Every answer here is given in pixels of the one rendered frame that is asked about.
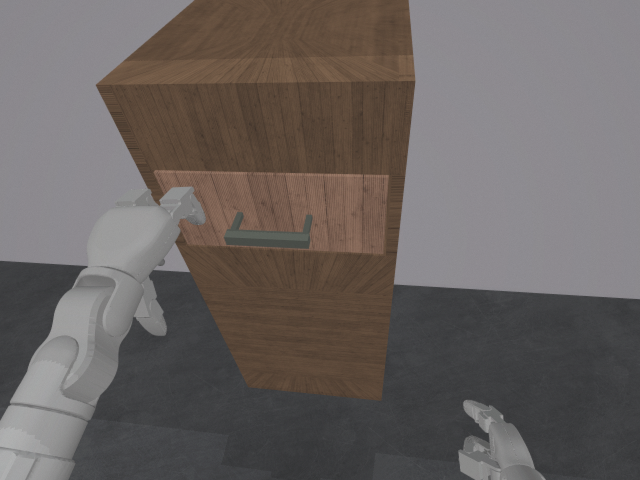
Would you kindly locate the handle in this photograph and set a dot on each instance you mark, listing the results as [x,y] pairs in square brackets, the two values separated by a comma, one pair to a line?
[280,239]

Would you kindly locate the robot left forearm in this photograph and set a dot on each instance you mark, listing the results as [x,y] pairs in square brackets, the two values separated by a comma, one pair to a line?
[41,429]

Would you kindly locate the right robot hand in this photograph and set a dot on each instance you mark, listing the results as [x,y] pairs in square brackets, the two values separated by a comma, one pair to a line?
[481,460]

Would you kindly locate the left robot hand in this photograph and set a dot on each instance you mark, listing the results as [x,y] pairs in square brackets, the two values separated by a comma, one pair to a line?
[136,235]

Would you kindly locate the drawer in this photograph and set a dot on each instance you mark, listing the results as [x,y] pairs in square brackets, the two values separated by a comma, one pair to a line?
[348,210]

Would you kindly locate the cabinet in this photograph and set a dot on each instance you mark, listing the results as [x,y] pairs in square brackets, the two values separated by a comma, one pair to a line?
[281,86]

